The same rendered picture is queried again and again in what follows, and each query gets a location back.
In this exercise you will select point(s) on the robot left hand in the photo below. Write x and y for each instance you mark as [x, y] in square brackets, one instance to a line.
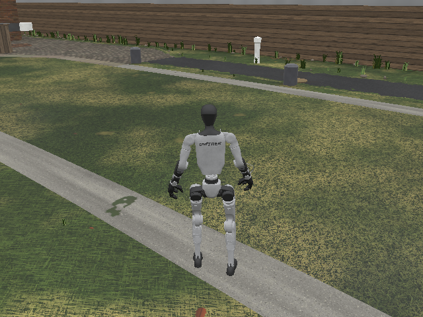
[172, 189]

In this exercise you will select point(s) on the robot right hand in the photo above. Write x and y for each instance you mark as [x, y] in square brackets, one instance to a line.
[243, 181]

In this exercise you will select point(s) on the left robot forearm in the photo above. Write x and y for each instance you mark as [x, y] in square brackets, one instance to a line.
[177, 175]

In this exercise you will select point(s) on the right robot forearm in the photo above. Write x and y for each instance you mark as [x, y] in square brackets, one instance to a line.
[245, 171]

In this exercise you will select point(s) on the robot torso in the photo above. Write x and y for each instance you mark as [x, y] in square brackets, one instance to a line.
[210, 154]

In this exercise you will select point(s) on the left robot upper arm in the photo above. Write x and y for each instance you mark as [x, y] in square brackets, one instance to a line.
[185, 151]

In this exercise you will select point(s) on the right robot upper arm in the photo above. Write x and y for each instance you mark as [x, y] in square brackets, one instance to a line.
[235, 149]

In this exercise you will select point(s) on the right robot foot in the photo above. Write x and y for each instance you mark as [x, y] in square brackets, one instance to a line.
[231, 270]

